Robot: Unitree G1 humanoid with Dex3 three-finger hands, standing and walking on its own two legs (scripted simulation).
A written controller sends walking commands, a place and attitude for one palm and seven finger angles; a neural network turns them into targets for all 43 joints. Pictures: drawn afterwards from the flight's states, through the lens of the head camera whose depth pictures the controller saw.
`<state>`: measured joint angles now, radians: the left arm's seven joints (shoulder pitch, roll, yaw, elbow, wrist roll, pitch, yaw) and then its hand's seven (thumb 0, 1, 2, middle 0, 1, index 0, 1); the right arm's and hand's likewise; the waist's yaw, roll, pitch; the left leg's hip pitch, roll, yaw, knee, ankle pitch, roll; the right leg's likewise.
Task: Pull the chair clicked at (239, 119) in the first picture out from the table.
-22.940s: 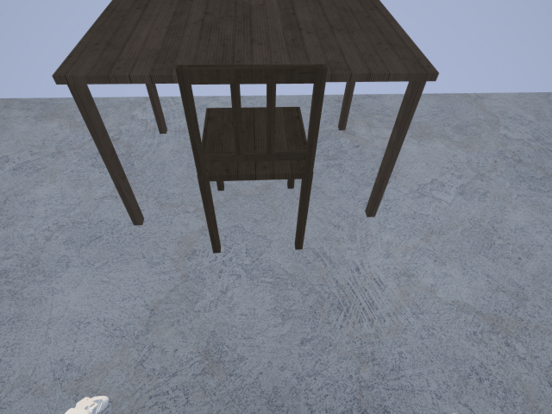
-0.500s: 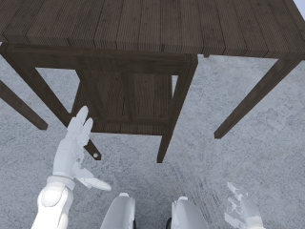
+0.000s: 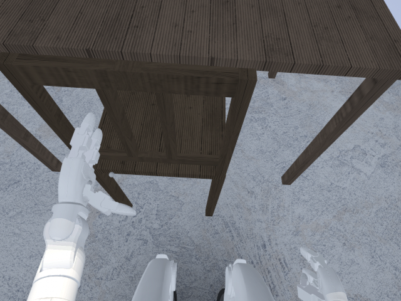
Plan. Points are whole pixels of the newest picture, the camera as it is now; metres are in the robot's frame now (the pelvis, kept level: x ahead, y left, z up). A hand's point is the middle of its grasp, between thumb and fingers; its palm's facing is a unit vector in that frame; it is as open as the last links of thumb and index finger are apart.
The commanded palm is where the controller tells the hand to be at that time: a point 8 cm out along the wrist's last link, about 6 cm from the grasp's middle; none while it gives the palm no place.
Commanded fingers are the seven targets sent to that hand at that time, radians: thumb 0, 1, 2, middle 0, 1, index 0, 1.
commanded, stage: push the fingers through the gap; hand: left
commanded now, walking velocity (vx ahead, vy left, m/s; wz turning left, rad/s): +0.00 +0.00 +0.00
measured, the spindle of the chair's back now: (121, 125) +0.46 +0.18 +0.02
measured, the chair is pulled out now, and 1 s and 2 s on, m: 0.00 0.00 0.00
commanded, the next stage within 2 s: hook a spindle and tug to test in 1.34 s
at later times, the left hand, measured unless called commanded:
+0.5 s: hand (119, 157) +0.38 +0.17 +0.03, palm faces -0.04 -1.00 -0.03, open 16.9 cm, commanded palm +0.37 +0.23 +0.03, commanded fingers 0.00 -0.50 0.30 -0.06 -0.08 -0.06 -0.08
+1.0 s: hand (118, 134) +0.43 +0.18 +0.03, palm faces +0.00 -1.00 -0.05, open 16.9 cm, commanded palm +0.40 +0.22 +0.03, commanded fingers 0.00 -0.50 0.30 -0.06 -0.08 -0.06 -0.08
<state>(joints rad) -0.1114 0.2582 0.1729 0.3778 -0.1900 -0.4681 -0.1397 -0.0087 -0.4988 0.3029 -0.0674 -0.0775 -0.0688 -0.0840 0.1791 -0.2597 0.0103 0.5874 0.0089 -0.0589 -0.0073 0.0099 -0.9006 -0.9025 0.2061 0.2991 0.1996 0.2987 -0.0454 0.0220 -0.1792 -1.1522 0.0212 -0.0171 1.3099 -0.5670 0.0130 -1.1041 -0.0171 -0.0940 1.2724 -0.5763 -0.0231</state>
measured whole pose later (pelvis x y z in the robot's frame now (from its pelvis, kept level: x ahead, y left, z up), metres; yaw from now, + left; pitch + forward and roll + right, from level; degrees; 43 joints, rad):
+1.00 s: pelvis -0.01 +0.02 +0.00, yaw -1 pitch +25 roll -3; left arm -0.51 0.32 0.26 0.77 -0.14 -0.48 -0.15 -0.01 -0.50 0.30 -0.06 -0.08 -0.07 -0.08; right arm 0.24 -0.25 0.01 0.62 0.00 0.01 0.00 0.01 -0.90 -0.90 0.21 0.30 0.20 0.30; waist -0.10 0.03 -0.15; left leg -1.18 0.03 0.00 1.29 -0.54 0.04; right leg -1.13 -0.01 -0.07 1.23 -0.53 0.00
